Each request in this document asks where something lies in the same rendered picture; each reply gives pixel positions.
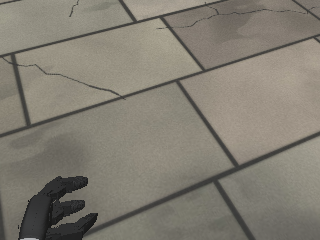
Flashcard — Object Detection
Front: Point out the left robot hand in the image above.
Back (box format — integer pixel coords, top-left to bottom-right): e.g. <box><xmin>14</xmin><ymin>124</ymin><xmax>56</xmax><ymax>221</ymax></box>
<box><xmin>18</xmin><ymin>176</ymin><xmax>98</xmax><ymax>240</ymax></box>

